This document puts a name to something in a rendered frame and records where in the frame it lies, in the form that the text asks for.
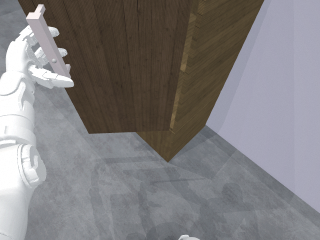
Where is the left robot upper arm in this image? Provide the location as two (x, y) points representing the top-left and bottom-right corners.
(0, 143), (47, 240)

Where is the left robot hand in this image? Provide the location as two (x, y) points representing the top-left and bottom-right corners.
(5, 25), (74, 89)

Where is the robot left forearm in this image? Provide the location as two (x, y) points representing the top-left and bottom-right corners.
(0, 71), (37, 149)

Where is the handle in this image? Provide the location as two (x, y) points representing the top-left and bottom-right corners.
(26, 4), (71, 79)

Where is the cupboard door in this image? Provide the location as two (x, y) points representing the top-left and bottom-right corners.
(18, 0), (193, 134)

